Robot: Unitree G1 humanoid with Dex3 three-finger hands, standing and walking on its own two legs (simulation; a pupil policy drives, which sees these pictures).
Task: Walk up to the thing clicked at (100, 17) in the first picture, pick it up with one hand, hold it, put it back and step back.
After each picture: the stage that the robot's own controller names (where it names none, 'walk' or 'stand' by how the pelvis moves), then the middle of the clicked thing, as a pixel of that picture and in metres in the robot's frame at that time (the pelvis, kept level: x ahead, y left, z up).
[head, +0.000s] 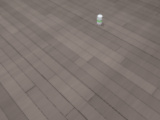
stand; (99, 19) +1.88 -0.17 -0.72
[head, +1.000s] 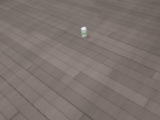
walk; (84, 32) +1.75 +0.16 -0.70
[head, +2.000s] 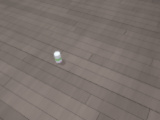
walk; (57, 57) +1.15 +0.38 -0.71
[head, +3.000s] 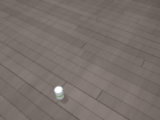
walk; (59, 93) +0.71 +0.29 -0.71
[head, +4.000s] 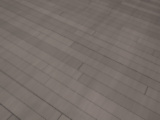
walk; out of the picture +0.41 +0.19 -0.71
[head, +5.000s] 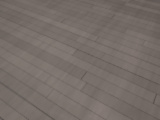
stand; out of the picture +0.31 +0.22 -0.72
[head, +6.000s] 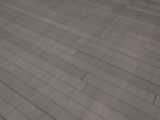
stand; out of the picture +0.33 +0.22 -0.73
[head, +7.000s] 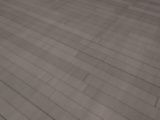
stand; out of the picture +0.32 +0.21 -0.73
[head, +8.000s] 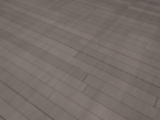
stand; out of the picture +0.32 +0.22 -0.73
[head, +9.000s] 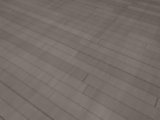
stand; out of the picture +0.31 +0.22 -0.73
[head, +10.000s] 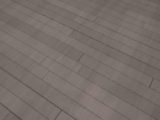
go down; out of the picture +0.33 +0.22 -0.70
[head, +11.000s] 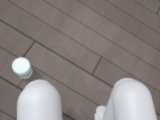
go down; (23, 68) +0.40 +0.24 -0.29
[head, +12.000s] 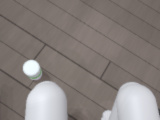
close in; (33, 70) +0.40 +0.24 -0.30
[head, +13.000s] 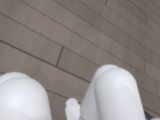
close in; out of the picture +0.39 +0.27 -0.22
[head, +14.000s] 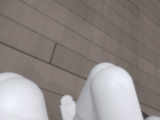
close; out of the picture +0.38 +0.28 -0.22
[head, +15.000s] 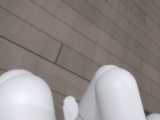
lift; out of the picture +0.35 +0.26 -0.22
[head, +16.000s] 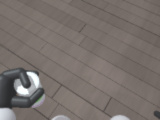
lift; (31, 90) +0.32 +0.19 -0.01
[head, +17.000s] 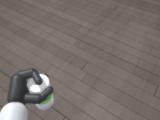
hold; (41, 92) +0.33 +0.17 +0.01
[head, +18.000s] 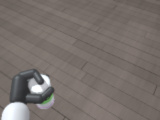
hold; (42, 92) +0.33 +0.17 +0.00
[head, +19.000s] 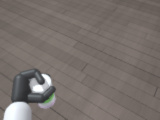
crouch; (43, 91) +0.34 +0.17 +0.00
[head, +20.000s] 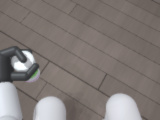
crouch; (27, 67) +0.40 +0.20 -0.10
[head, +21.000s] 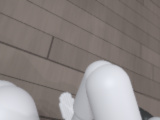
lower; out of the picture +0.41 +0.28 -0.22
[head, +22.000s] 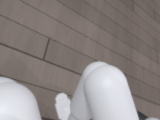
lower; out of the picture +0.40 +0.29 -0.22
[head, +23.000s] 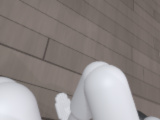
lower; out of the picture +0.40 +0.29 -0.22
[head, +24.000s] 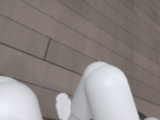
lower; out of the picture +0.40 +0.29 -0.22
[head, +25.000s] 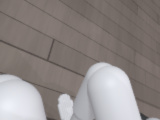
loosen; out of the picture +0.39 +0.28 -0.22
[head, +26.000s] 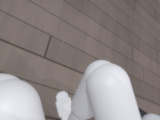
withdraw; out of the picture +0.39 +0.28 -0.22
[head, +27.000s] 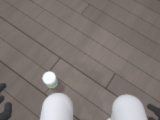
walk; (50, 80) +0.42 +0.21 -0.41
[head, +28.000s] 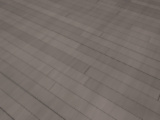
stand; out of the picture +0.35 +0.19 -0.66
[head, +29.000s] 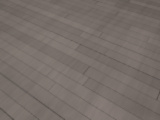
stand; out of the picture +0.35 +0.20 -0.67
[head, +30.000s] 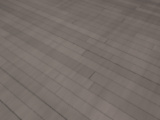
stand; out of the picture +0.37 +0.18 -0.71
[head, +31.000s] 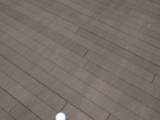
walk; (61, 119) +0.40 +0.15 -0.71
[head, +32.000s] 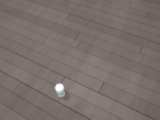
walk; (60, 90) +0.63 +0.23 -0.69
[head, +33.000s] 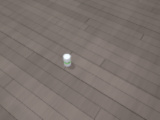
stand; (67, 60) +0.97 +0.20 -0.69
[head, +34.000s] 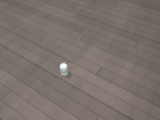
stand; (63, 69) +0.96 +0.23 -0.71
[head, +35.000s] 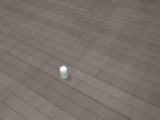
stand; (63, 72) +1.00 +0.24 -0.72
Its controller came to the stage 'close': yes
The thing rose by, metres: 0.71
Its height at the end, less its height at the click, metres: +0.00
